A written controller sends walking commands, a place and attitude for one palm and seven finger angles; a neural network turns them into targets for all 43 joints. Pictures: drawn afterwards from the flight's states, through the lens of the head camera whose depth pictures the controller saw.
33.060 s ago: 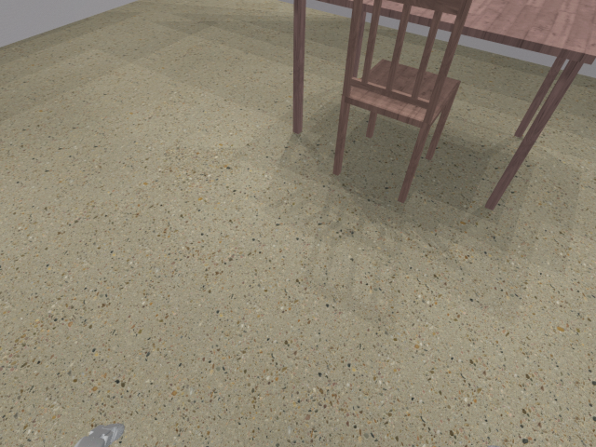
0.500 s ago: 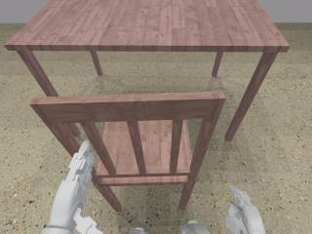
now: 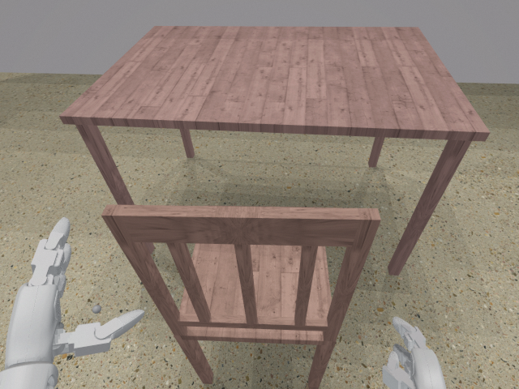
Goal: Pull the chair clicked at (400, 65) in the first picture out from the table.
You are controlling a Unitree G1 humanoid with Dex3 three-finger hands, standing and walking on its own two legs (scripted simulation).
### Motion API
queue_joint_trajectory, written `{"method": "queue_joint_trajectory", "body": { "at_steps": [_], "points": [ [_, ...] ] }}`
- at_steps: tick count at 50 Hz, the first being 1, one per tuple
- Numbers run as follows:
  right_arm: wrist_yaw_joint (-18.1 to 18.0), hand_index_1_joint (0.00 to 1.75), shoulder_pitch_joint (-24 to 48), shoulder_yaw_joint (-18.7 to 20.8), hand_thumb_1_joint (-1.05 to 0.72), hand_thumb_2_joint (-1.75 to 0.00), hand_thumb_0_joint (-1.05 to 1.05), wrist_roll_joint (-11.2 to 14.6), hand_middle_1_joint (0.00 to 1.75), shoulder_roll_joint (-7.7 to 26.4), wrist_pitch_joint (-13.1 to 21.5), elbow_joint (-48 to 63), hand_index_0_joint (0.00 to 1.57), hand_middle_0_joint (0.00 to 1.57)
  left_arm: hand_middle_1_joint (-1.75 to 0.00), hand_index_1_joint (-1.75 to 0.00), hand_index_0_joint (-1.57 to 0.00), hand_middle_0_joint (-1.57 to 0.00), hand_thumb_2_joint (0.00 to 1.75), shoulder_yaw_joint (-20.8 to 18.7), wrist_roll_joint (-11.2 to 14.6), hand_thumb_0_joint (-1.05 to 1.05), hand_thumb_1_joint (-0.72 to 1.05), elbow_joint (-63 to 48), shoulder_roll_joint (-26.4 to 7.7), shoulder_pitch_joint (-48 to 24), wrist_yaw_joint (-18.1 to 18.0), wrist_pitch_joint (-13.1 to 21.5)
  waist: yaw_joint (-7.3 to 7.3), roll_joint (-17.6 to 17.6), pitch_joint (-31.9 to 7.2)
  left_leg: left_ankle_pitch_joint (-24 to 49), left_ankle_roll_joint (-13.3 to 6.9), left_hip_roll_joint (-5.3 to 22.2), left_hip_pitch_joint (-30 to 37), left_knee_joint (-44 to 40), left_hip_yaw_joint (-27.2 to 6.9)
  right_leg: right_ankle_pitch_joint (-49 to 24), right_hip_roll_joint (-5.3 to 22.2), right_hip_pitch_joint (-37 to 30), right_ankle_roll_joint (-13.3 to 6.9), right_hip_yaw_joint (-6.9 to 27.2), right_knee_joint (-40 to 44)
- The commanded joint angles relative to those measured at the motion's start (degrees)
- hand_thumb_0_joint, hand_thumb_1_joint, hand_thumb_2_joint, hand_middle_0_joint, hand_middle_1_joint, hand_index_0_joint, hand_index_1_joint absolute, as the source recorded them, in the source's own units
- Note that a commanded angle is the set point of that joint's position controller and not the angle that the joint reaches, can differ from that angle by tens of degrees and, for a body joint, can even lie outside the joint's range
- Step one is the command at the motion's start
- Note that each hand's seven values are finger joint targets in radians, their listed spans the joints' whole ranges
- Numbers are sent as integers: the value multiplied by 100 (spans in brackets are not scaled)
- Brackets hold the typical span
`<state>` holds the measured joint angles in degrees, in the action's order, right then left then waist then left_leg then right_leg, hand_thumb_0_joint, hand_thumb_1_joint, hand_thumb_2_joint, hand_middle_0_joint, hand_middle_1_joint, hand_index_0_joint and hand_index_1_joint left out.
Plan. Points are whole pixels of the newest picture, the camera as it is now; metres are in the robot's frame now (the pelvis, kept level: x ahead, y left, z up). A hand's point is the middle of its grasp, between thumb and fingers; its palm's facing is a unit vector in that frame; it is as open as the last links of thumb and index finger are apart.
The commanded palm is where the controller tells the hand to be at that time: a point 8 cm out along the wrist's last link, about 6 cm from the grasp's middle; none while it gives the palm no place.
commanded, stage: draw the hand back to the body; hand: left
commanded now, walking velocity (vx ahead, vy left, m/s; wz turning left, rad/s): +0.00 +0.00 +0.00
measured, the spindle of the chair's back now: (247, 286) +0.32 +0.07 -0.07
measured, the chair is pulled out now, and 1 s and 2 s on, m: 0.29 0.29 0.29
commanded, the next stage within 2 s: step back with the hand held close in 0.68 s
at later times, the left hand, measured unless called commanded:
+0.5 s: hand (42, 266) +0.20 +0.27 +0.17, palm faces +0.47 -0.79 -0.40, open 7.7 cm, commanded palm +0.15 +0.31 +0.19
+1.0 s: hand (42, 260) +0.20 +0.27 +0.18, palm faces +0.42 -0.78 -0.47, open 7.4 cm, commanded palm +0.14 +0.31 +0.20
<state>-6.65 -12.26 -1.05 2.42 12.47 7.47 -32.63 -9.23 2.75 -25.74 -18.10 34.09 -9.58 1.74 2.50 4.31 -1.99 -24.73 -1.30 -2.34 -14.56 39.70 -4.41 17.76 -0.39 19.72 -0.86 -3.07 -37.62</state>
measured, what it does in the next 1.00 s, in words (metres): stands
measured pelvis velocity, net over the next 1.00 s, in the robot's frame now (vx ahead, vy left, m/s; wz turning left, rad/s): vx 0.00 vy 0.01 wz -0.02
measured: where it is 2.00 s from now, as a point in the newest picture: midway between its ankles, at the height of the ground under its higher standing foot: outside the picture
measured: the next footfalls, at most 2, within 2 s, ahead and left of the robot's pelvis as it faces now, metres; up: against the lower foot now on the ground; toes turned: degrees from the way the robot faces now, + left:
none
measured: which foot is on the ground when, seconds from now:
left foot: down 0.00-1.00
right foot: down 0.00-1.00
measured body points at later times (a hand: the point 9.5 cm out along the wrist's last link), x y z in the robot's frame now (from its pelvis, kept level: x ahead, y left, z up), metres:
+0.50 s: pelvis +0.01 +0.01 +0.02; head +0.01 -0.01 +0.47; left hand +0.17 +0.31 +0.19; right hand +0.20 -0.21 -0.07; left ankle -0.04 +0.11 -0.72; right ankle +0.02 -0.11 -0.72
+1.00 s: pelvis +0.00 +0.01 +0.02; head +0.02 -0.02 +0.47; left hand +0.18 +0.31 +0.21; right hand +0.18 -0.22 -0.08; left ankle -0.04 +0.11 -0.72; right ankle +0.02 -0.11 -0.72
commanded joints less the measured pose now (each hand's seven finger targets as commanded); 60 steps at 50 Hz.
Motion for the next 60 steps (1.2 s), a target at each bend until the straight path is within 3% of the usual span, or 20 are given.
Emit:
{"method": "queue_joint_trajectory", "body": {
  "at_steps": [1,6,12,15,18,21,23,27,34,36,40,41,42,43,45,47,50,54,58,60],
  "points": [
    [59,30,782,180,-90,-90,0,-60,30,476,367,794,20,20,-19,-19,-13,-13,65,-698,2,0,39,-1220,-728,-272,-44,482,39,-141,-159,1919,20,250,-187,-1060,82,-936,189,-972,-72,87,825],
    [107,30,869,217,-90,-90,0,-88,30,470,368,644,20,20,-23,-23,-16,-16,74,-1254,44,0,57,-1189,-1014,-433,-21,558,105,-450,-253,2299,30,282,66,-1296,129,-1342,177,-1356,-61,88,997],
    [143,30,968,190,-90,-90,0,-98,30,479,392,503,20,20,-28,-28,-19,-19,85,-1768,82,0,79,-1383,-1316,-917,-21,647,142,256,-260,2629,90,280,342,-1500,170,-1565,182,-1628,-106,141,1213],
    [162,30,949,211,-90,-90,0,-111,30,477,412,416,20,20,-30,-30,-20,-20,90,-1955,110,0,90,-1319,-1392,-1043,-44,684,155,117,-286,2872,110,316,480,-1583,143,-1668,191,-1709,-97,79,1265],
    [227,30,945,258,-90,-90,0,-114,30,504,346,330,20,20,-30,-30,-20,-20,90,-1541,135,0,90,-695,-842,-737,61,603,106,-253,49,2936,88,345,441,-1625,174,-1709,192,-1585,-69,39,1377],
    [257,30,968,332,-90,-90,0,-110,30,560,260,351,20,20,-30,-30,-20,-20,90,-1570,143,0,90,-672,-914,-792,103,646,120,-566,-61,2762,28,345,457,-1657,182,-1664,200,-1629,-47,49,1387],
    [275,30,983,309,-90,-90,0,-106,30,554,283,396,20,20,-30,-30,-20,-20,90,-1578,117,0,90,-1005,-1020,-937,115,702,136,-79,-198,2783,71,325,503,-1713,166,-1589,221,-1713,-76,76,1387],
    [241,30,1027,274,-90,-90,0,-132,30,540,389,407,20,20,-30,-30,-20,-20,90,-1846,65,0,90,-1486,-1388,-973,34,732,195,277,-534,3016,130,325,660,-1735,135,-1669,211,-1925,-98,99,1366],
    [228,30,1025,272,-90,-90,0,-119,30,518,380,303,20,20,-30,-30,-20,-20,90,-1730,84,0,90,-1045,-1122,-978,21,672,139,30,126,2662,149,386,491,-1858,109,-1353,175,-1638,-106,45,1460],
    [232,30,1026,298,-90,-90,0,-118,30,539,351,324,20,20,-30,-30,-20,-20,90,-1714,94,0,90,-926,-1084,-972,42,685,139,-235,116,2466,110,383,462,-1857,113,-1269,168,-1611,-93,48,1459],
    [255,30,1045,276,-90,-90,0,-119,30,568,365,391,20,20,-30,-30,-20,-20,90,-1474,92,0,90,-1234,-987,-1336,93,774,112,-45,-8,2268,67,347,482,-1855,130,-1183,204,-1618,-90,104,1476],
    [247,30,728,284,-90,-90,0,-58,30,748,272,527,20,20,-30,-30,-20,-20,90,-2517,156,0,90,-1724,-2102,-2152,30,1056,-51,53,333,1680,-122,608,59,-1851,-188,-1395,470,-1424,-10,666,1595],
    [220,30,814,225,-90,-90,0,-83,30,632,239,451,20,20,-30,-30,-20,-20,90,-2512,134,0,90,-1478,-2049,-2091,43,1140,-49,94,398,1393,-124,567,-28,-1901,-253,-1363,552,-1368,-36,728,1615],
    [202,30,855,246,-90,-90,0,-93,30,602,174,418,20,20,-30,-30,-20,-20,90,-2145,135,0,90,-1079,-1548,-1448,77,1089,-75,-76,392,1483,-116,596,41,-1908,-275,-1304,569,-1284,-34,670,1585],
    [210,30,881,270,-90,-90,0,-123,30,629,31,505,20,20,-30,-30,-20,-20,90,-1838,100,0,90,-906,-1137,-724,137,983,-65,113,25,2246,-118,682,261,-1828,-237,-1716,570,-1331,6,512,1382],
    [224,30,941,302,-90,-90,0,-141,30,630,-71,550,20,20,-30,-30,-20,-20,90,-1769,96,0,90,-884,-1011,-364,166,931,-73,352,-281,3010,-96,750,317,-1752,-240,-2072,569,-1434,31,424,1191],
    [206,30,928,387,-90,-90,0,-134,30,651,-242,645,20,20,-30,-30,-20,-20,90,-1901,64,0,90,-1140,-1210,-206,161,912,-87,6,-591,3536,-55,851,254,-1562,-283,-2363,619,-1496,17,400,1017],
    [136,30,975,443,-90,-90,0,-74,30,593,-343,752,20,20,-30,-30,-20,-20,90,-2234,93,0,90,-1501,-1567,-109,98,928,-93,-317,-822,3269,-52,863,52,-1405,-335,-2421,713,-1487,-28,490,832],
    [74,30,960,470,-90,-90,0,-50,30,581,-359,746,20,20,-30,-30,-20,-20,90,-2310,134,0,90,-1665,-1647,-63,31,922,-116,-6,-893,3056,-69,879,-119,-1286,-388,-2297,780,-1355,-68,609,680],
    [51,30,964,496,-90,-90,0,-36,30,595,-376,736,20,20,-30,-30,-20,-20,90,-2264,135,0,90,-1561,-1588,-70,6,879,-125,-170,-774,2704,-89,863,-276,-1243,-397,-2052,768,-1197,-51,649,705]
  ]
}}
